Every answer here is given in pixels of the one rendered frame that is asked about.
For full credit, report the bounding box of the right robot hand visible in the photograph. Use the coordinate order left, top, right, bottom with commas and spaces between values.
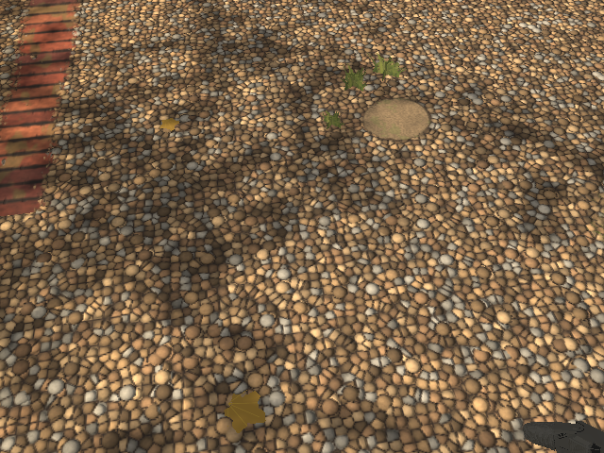
523, 421, 604, 453

